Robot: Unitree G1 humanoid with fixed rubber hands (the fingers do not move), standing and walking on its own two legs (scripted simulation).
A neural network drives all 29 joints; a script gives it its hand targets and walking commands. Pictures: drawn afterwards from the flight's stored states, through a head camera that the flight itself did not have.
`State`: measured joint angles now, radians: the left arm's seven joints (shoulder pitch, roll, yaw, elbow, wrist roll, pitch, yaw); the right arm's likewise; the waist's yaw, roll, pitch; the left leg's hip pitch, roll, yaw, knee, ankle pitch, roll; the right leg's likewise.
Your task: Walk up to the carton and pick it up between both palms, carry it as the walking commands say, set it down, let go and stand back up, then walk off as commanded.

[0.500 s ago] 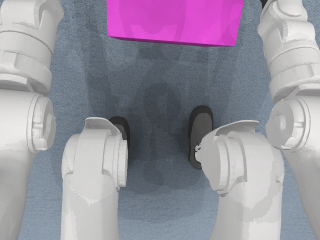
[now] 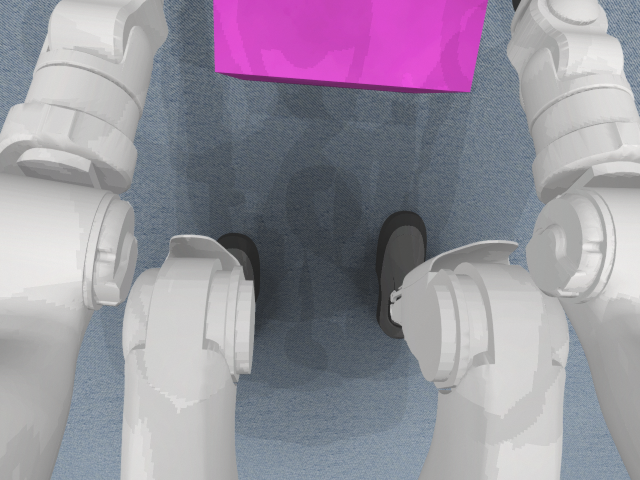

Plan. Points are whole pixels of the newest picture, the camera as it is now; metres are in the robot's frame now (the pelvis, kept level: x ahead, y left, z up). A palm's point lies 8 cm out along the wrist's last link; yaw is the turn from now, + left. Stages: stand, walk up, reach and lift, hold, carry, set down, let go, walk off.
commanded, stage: reach and lift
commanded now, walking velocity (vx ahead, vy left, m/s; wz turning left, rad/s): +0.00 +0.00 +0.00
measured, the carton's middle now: out of the picture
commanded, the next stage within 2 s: none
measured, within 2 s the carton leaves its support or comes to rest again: leaves its support in 0.84 s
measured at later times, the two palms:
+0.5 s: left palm out of the picture +0.55 +0.12 -0.21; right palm out of the picture +0.53 -0.20 -0.22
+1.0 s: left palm out of the picture +0.57 +0.11 -0.19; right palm out of the picture +0.55 -0.20 -0.20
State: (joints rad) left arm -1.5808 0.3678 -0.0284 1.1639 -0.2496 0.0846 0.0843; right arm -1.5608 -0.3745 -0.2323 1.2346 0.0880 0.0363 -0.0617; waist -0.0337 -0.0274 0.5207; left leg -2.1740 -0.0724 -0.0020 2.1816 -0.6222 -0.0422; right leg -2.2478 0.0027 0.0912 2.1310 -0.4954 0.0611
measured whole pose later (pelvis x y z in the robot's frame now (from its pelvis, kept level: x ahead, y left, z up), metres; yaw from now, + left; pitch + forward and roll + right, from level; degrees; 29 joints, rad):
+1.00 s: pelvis +0.00 +0.00 +0.00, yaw +0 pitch +34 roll +2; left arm -1.59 0.32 0.06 1.02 -0.17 0.20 0.11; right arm -1.57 -0.37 -0.23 1.08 0.09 0.19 -0.11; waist -0.03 -0.03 0.52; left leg -2.17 -0.07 0.00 2.20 -0.63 -0.04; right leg -2.24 0.00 0.09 2.14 -0.50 0.06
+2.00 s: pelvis -0.02 +0.00 +0.03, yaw +0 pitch +26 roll +2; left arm -1.50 0.18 0.20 0.77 0.00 0.40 0.32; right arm -1.48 -0.30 -0.23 0.86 0.09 0.39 -0.26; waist -0.03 -0.03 0.52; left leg -1.94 -0.07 0.00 2.10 -0.61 -0.04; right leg -2.01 0.00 0.09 2.05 -0.49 0.06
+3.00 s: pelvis -0.04 +0.00 +0.13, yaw -1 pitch +16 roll +2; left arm -1.33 0.12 0.24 0.69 0.02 0.46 0.32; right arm -1.34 -0.25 -0.23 0.78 0.09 0.47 -0.27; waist -0.03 -0.03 0.52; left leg -1.54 -0.07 -0.01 1.80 -0.54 -0.04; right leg -1.61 0.00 0.09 1.77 -0.44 0.05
